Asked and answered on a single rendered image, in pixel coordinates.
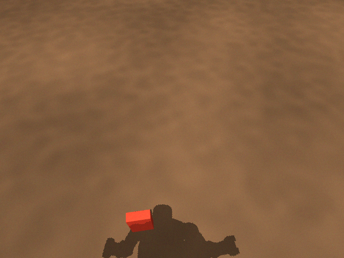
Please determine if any carton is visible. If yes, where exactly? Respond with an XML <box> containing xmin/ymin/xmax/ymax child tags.
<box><xmin>126</xmin><ymin>210</ymin><xmax>154</xmax><ymax>232</ymax></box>

